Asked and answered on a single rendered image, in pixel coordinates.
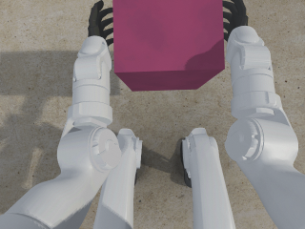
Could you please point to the robot right hand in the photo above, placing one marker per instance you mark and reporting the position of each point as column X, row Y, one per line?
column 237, row 16

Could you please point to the robot left forearm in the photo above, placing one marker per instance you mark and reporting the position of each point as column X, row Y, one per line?
column 91, row 87

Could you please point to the left robot upper arm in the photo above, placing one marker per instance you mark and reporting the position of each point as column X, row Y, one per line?
column 85, row 158

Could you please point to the robot left hand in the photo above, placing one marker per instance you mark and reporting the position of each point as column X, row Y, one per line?
column 96, row 25

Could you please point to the carton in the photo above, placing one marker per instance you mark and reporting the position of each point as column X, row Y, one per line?
column 167, row 45

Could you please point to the right robot thigh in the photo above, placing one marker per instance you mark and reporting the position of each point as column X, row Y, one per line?
column 211, row 205

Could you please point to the right robot upper arm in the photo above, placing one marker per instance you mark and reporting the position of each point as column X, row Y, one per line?
column 265, row 151

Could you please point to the robot right forearm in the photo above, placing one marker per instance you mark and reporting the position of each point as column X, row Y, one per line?
column 252, row 78

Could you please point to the left robot foot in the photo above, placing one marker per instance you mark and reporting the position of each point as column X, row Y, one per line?
column 135, row 179

